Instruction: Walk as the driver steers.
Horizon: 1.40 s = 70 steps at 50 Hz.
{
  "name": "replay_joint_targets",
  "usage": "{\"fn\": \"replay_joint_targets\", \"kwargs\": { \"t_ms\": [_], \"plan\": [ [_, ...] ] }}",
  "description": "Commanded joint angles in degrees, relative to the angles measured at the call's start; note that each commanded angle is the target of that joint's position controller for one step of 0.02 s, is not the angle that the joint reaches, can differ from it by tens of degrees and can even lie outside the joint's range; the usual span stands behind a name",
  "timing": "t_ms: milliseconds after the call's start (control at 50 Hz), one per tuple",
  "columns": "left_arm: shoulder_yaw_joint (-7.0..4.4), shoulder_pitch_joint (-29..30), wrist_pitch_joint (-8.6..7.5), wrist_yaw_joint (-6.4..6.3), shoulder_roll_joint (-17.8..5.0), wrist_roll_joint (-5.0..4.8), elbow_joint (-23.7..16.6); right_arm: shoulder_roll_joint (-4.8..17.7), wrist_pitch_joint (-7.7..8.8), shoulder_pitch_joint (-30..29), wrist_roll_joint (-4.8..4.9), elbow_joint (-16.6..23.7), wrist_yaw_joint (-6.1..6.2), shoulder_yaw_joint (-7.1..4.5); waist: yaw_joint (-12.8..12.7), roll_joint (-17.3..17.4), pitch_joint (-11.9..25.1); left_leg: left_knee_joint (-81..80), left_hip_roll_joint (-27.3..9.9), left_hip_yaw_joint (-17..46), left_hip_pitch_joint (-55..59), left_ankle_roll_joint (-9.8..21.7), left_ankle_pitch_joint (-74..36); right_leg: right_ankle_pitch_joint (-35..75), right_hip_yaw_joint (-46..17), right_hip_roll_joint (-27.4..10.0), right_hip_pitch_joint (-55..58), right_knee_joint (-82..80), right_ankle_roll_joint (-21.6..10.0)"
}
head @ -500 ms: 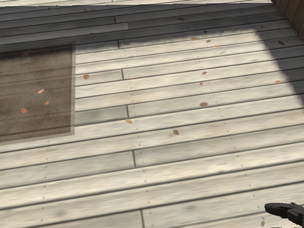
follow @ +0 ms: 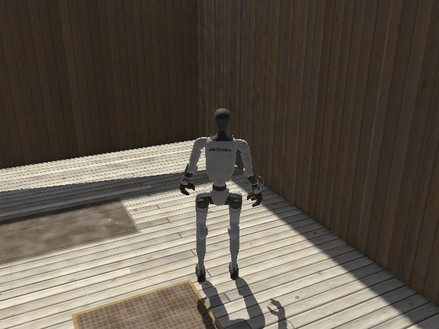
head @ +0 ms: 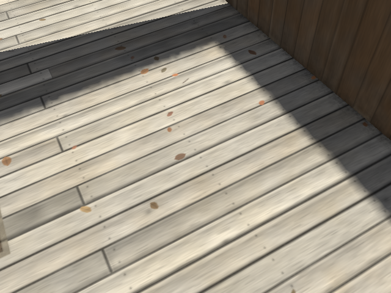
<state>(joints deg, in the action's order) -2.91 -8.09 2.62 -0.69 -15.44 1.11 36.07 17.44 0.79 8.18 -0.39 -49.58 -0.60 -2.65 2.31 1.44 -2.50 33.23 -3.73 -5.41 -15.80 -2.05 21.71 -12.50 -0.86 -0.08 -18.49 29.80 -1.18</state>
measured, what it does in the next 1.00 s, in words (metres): walks ahead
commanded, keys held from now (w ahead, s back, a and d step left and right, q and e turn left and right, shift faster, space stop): no key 0.48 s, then w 0.52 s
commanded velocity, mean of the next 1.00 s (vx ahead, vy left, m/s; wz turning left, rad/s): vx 0.17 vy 0.00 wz -0.04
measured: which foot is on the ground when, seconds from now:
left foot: down 0.00-0.74, up 0.76-1.00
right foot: down 0.00-1.00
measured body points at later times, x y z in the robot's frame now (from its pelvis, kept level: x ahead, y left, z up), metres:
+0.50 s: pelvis +0.03 +0.01 +0.00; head +0.03 +0.01 +0.45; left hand +0.15 +0.27 -0.12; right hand +0.11 -0.26 -0.13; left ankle +0.02 +0.14 -0.73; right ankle +0.04 -0.11 -0.73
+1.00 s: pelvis +0.17 -0.01 +0.01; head +0.19 -0.02 +0.46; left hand +0.09 +0.24 -0.13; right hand +0.35 -0.25 -0.11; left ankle +0.29 +0.14 -0.68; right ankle +0.05 -0.11 -0.73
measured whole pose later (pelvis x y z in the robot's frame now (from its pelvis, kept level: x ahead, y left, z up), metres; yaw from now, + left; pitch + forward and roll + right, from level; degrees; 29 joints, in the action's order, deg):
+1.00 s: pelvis +0.17 -0.01 +0.01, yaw +0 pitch +1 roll +0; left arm -2.0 -26.3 -4.3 -0.5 -11.4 -0.2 59.4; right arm 15.8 4.7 2.9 1.3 -51.9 -2.1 -2.4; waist -3.9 1.7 -0.9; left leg 45.4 -4.4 -1.7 -35.2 0.8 7.7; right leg -17.0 0.9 1.1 3.5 12.3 -1.9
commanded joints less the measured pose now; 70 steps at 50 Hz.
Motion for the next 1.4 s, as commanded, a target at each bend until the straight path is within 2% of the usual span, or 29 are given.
{"fn": "replay_joint_targets", "kwargs": {
  "t_ms": [20, 80, 140, 160, 200, 220, 260, 480, 540, 580, 660, 680, 720, 740, 760, 780, 820, 880, 980, 1060, 1120, 1160, 1180, 1200, 1220, 1240, 1260, 1320, 1400],
  "plan": [
    [-1.35, -0.31, -1.91, 0.06, -6.9, 1.08, -2.7, 5.51, 0.1, -1.71, -0.03, 3.81, 0.35, -0.54, -2.13, -12.08, 8.74, 8.78, -0.33, 4.97, -7.82, -1.69, 8.96, 20.61, -17.24, -15.58, 12.3, -10.19, -13.15],
    [-1.31, 3.2, -2.88, 0.01, -7.4, 0.18, -1.45, 5.94, -1.07, 0.88, -0.14, 1.57, 0.96, -0.99, -0.79, -10.53, 7.74, 9.99, -0.8, 6.38, -4.58, -2.69, 5.36, 25.53, -12.86, -13.24, 8.84, -9.32, -10.79],
    [-0.79, 4.74, -2.57, 0.04, -5.61, -0.24, 0.08, 3.36, -0.9, 2.05, 0.27, 0.12, 0.71, -0.24, 0.06, -8.6, 8.69, 0.41, 0.09, 4.95, 1.37, -2.51, -4.09, 26.02, -9.73, -10.9, 8.31, -7.47, -9.52],
    [-0.59, 4.83, -2.41, 0.14, -5.01, -0.55, 0.76, 2.88, -0.78, 2.37, 0.01, -0.35, 0.57, 0.02, 0.6, -8.04, 8.64, -6.09, 0.41, 4.61, 4.54, -2.04, -11.18, 22.33, -8.88, -9.73, 7.78, -6.89, -8.12],
    [-0.47, 1.85, -2.56, 0.43, -4.4, -0.26, 2.68, 5.86, -0.8, 1.2, -1.02, 0.11, 0.49, -0.13, -1.43, -4.17, 7.24, -10.68, -2.78, 8.12, 7.52, -0.07, -23.06, 5.96, -7.27, -5.59, 6.42, -6.14, -3.63],
    [-0.66, 0.08, -2.37, 0.53, -4.41, 0.1, 2.75, 9.26, -0.89, -0.25, -0.21, -0.83, 0.51, -1.01, -4.29, 1.96, 4.5, -8.74, -2.56, 7.12, 3.46, 1.92, -16.36, 1.54, -5.0, -2.95, 6.32, -7.21, -2.19],
    [-0.86, 2.86, -2.07, 0.15, -5.33, 0.06, 3.58, 5.31, -0.5, -1.31, -0.36, -1.24, 0.28, -0.21, -2.23, 1.72, 2.34, -11.18, -1.66, 7.51, -0.79, 2.54, -8.47, 2.0, -3.75, -2.12, 8.71, -5.12, -1.08],
    [-1.37, 1.24, -2.11, -0.83, -4.79, -0.61, 10.49, 4.63, 0.04, 0.29, -0.17, -5.69, 1.65, 0.49, -1.27, -1.25, 3.4, -10.79, -0.25, 6.41, 3.88, 1.97, -13.24, 10.49, -2.87, -2.22, 9.36, -5.08, -0.42],
    [-1.71, -0.87, -1.95, -1.16, -5.23, -1.26, 12.97, 5.45, -0.54, 1.79, 0.66, -6.78, 2.08, 0.07, -1.38, -0.13, 1.8, -11.23, 0.76, 6.48, 1.74, 4.28, 7.92, -13.43, -0.16, 0.64, 5.89, -3.46, -1.06],
    [-1.72, -0.73, -2.83, -1.27, -5.1, -1.52, 13.26, 5.88, -0.23, 2.36, 1.04, -6.24, 2.39, -0.17, -0.95, 0.92, -3.15, -13.06, -1.55, 10.53, -0.55, 6.81, 18.94, -22.5, -0.43, 0.74, -0.97, -2.16, -1.96],
    [-1.3, 0.65, -6.35, -0.06, -2.45, -2.46, 13.14, 9.21, 1.83, 7.49, 1.95, -7.63, 2.17, -1.6, -0.4, 8.54, -5.55, -21.34, -13.74, 27.96, 3.8, 14.23, 23.55, -11.93, 3.04, 0.56, -7.65, 8.63, -2.12],
    [-1.29, -0.04, -6.92, 0.29, -2.46, -2.68, 13.52, 8.89, 2.12, 6.44, 2.04, -7.29, 2.0, -1.63, -1.3, 8.62, -5.95, -21.23, -14.39, 28.41, 2.02, 14.51, 20.51, -11.31, 2.5, -0.2, -5.35, 7.34, -2.97],
    [-1.94, -8.14, -7.47, 0.58, -3.4, -2.98, 17.28, 6.85, 2.23, 0.61, 2.17, -5.2, 1.44, -1.2, -6.04, 6.39, -4.3, -16.09, -9.14, 19.78, -5.05, 10.82, 11.25, -8.42, 2.13, 0.15, 9.17, -2.51, -4.58],
    [-2.98, -14.31, -7.68, 0.44, -6.52, -2.85, 19.72, 4.04, 2.62, -3.13, 2.05, -3.21, 1.23, -0.4, -8.33, -0.52, -3.23, -5.46, -3.15, 11.15, -11.0, 7.02, 2.78, -10.09, -6.8, -4.17, 16.14, -7.67, -6.6],
    [-4.77, -21.23, -7.89, 0.72, -12.7, -2.98, 21.83, 1.69, 3.77, -4.79, 1.4, -0.84, 1.25, 0.1, -9.6, -15.86, -0.61, 14.21, 4.66, 1.46, -21.34, 2.55, -0.58, -8.9, -25.58, -13.85, 26.94, -14.99, -12.04],
    [-3.83, -22.85, -8.55, 1.26, -10.6, -1.92, 21.66, 3.64, 4.78, -5.31, 1.57, -0.21, 1.33, -0.39, -10.1, -15.5, 0.66, 27.22, 5.4, 6.54, -30.16, 2.39, 9.95, -1.54, -36.56, -20.23, 31.74, -17.37, -16.11],
    [-2.22, -18.21, -9.39, 1.4, -6.04, -1.27, 20.34, 3.5, 5.74, -2.08, 3.29, -1.44, 0.21, -0.54, -6.13, -7.65, 0.56, 35.62, 0.54, 9.86, -35.49, 5.43, 4.6, 5.32, -27.28, -18.67, 32.97, -15.16, -13.97],
    [-0.66, -16.92, -8.35, 1.3, -3.04, -1.43, 20.57, 2.4, 5.58, -4.5, 2.24, -0.84, -0.97, -0.83, -4.95, -6.08, -1.19, 28.85, -3.01, 7.26, -33.58, 5.55, -5.05, 15.85, -15.14, -14.93, 28.54, -18.23, -10.17],
    [-0.85, -16.48, -7.45, -0.49, -6.44, -1.25, 20.34, -1.66, 4.56, -13.5, 1.48, 2.82, -1.78, 0.82, -5.91, -6.04, -4.18, 6.5, 0.42, 2.15, -21.01, 2.02, -17.9, 14.74, -5.03, -10.42, 15.17, -23.69, -9.31],
    [-1.47, -18.61, -7.83, -0.65, -7.31, -2.37, 22.23, 1.22, 4.14, -16.18, 2.1, 4.87, -1.83, 0.37, -5.07, -7.52, -5.84, -1.23, 1.3, 3.36, -16.01, 4.04, -22.7, 15.32, -3.82, -13.38, 16.75, -25.14, -8.41],
    [-2.1, -16.56, -6.99, -0.64, -8.45, -2.03, 22.06, 4.53, 4.35, -9.79, 1.9, 3.88, -1.88, -1.38, -0.35, -8.25, -0.14, -1.83, 3.74, 2.38, -7.19, 7.1, -19.48, 37.31, -1.58, -14.42, 22.51, -15.27, -6.19],
    [-1.57, -15.8, -5.92, -0.76, -7.23, -1.17, 21.34, 8.1, 3.82, 6.97, 1.69, -1.03, -1.15, -3.75, 7.39, -7.18, 9.69, -1.03, 3.31, 3.66, 15.76, 10.09, -19.57, 41.72, 1.37, -9.89, 14.12, 7.07, -2.86],
    [0.12, -22.13, -6.29, -0.32, -1.11, -0.42, 20.3, 13.45, 3.68, 13.94, -0.26, -2.27, -0.76, -4.82, 5.1, 5.72, 18.97, -2.3, -12.01, 25.92, 36.95, 17.79, -19.72, 17.15, 2.84, -1.86, -5.77, 29.97, 0.82],
    [1.04, -23.98, -7.51, -0.06, 1.55, -1.34, 21.76, 11.37, 3.48, 13.67, 0.02, -2.79, -1.12, -3.9, 3.79, 14.05, 25.88, -14.32, -20.2, 46.98, 39.05, 23.42, -21.69, -20.83, -3.73, 5.34, -12.62, 45.34, 2.25],
    [-0.44, -19.52, -8.52, 0.19, -3.71, -2.78, 20.79, 8.24, 3.84, 7.84, 0.73, -1.83, -1.38, -2.77, 3.08, 9.2, 17.58, -15.32, -18.02, 40.46, 29.95, 20.89, -24.54, -20.32, -7.54, 1.85, -16.05, 51.09, 1.46],
    [-0.76, -15.23, -8.78, 0.04, -5.15, -3.47, 19.72, 5.54, 4.07, 2.42, 0.63, -0.7, -1.31, -1.98, 1.21, 5.21, 10.99, -15.17, -16.16, 30.26, 20.58, 19.03, -30.55, -16.77, -5.17, -1.14, -16.35, 50.28, 0.78],
    [-1.02, -13.19, -8.45, -0.55, -4.97, -2.85, 19.56, 3.47, 4.5, -1.24, 0.41, -0.52, -1.62, -1.27, -0.88, 0.72, 6.84, -16.17, -13.4, 22.62, 11.86, 17.36, -37.31, -13.32, -3.48, -3.85, -14.05, 46.5, 0.88],
    [-1.44, -14.71, -6.04, -1.56, -2.38, -1.7, 20.05, 1.36, 5.14, -2.95, -1.08, -1.97, -1.9, -0.55, -4.53, 2.16, 5.73, -19.23, -9.37, 13.3, 0.15, 16.05, -45.05, -9.61, -2.97, -6.08, -4.4, 37.97, 0.74],
    [-1.05, -10.03, -4.64, -2.08, -1.19, -0.73, 17.94, 3.13, 4.89, -3.8, -1.31, -3.49, -0.3, -0.4, -5.79, 2.67, 6.29, -20.19, -7.65, 8.08, -2.29, 16.48, -46.94, -2.22, -2.46, -6.67, -1.98, 20.43, 2.43]
  ]
}}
